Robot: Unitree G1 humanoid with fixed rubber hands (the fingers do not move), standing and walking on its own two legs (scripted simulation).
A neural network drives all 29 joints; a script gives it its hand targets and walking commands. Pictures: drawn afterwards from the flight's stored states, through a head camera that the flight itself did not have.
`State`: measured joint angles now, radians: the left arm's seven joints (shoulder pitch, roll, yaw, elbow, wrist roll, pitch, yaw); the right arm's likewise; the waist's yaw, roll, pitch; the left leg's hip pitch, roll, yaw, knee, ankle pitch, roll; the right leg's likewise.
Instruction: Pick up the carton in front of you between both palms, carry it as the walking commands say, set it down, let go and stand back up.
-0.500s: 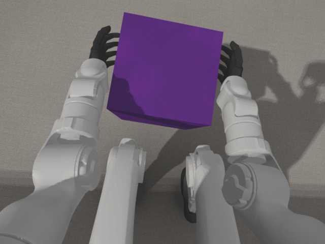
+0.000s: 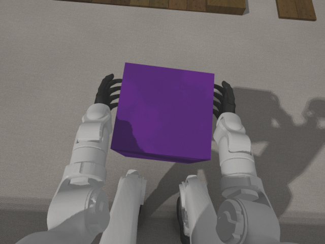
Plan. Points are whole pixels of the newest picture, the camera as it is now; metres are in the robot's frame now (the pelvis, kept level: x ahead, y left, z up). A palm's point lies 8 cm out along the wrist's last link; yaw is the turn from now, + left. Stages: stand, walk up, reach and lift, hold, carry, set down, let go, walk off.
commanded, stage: reach and lift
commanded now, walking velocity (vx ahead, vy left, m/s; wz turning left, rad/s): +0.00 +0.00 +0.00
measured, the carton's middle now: (162, 122) +0.42 +0.02 -0.12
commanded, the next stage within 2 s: hold in 1.88 s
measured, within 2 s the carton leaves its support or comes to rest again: neither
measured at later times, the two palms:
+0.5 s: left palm (81, 91) +0.39 +0.16 +0.11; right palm (265, 100) +0.39 -0.14 +0.12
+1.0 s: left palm (40, 63) +0.35 +0.15 +0.24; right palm out of the picture +0.37 -0.15 +0.24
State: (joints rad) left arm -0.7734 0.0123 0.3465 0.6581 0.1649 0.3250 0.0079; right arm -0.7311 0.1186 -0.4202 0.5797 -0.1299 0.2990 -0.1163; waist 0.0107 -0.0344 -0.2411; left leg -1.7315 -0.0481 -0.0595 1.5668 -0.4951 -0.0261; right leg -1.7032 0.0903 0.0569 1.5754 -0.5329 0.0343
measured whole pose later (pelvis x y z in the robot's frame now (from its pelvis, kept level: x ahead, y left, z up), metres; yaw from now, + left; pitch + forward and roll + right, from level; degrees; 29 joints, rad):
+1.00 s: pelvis +0.07 +0.00 +0.21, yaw +1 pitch -3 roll +0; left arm -0.29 -0.16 0.28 0.40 0.29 0.60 0.00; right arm -0.32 0.17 -0.31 0.42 -0.29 0.58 0.00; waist 0.00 -0.01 -0.05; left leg -0.20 -0.02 -0.08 0.46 -0.21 -0.01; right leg -0.18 0.03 0.09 0.47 -0.24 0.00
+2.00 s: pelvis +0.08 +0.00 +0.22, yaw +1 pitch -7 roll +0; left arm -0.24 -0.15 0.20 0.21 0.26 0.73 0.00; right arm -0.26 0.15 -0.23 0.24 -0.27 0.71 0.00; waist 0.00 -0.01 0.01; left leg -0.05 -0.02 -0.08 0.34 -0.17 -0.01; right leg -0.02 0.03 0.09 0.35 -0.20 0.00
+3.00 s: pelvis +0.07 +0.00 +0.22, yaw +1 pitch -8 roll +0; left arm -0.25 -0.15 0.20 0.21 0.28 0.78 -0.01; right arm -0.28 0.16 -0.24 0.23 -0.29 0.75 0.01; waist 0.00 -0.01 0.03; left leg -0.03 -0.02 -0.08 0.34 -0.17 -0.01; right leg 0.00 0.03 0.09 0.35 -0.20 0.00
